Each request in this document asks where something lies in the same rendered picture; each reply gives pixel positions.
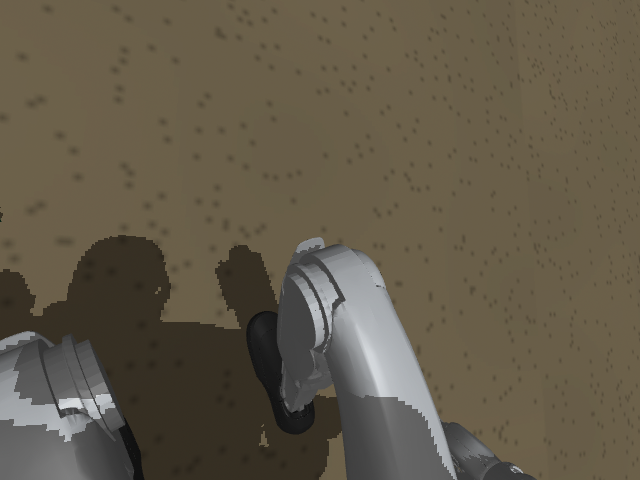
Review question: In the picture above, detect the right robot arm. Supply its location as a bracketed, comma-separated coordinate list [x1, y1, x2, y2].
[483, 462, 537, 480]

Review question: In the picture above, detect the left robot foot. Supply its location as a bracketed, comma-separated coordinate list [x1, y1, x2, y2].
[119, 416, 145, 480]

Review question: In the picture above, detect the right robot hand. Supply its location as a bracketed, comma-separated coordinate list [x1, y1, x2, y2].
[438, 415, 501, 480]

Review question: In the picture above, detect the right robot foot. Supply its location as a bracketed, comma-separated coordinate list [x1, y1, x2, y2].
[246, 311, 315, 435]

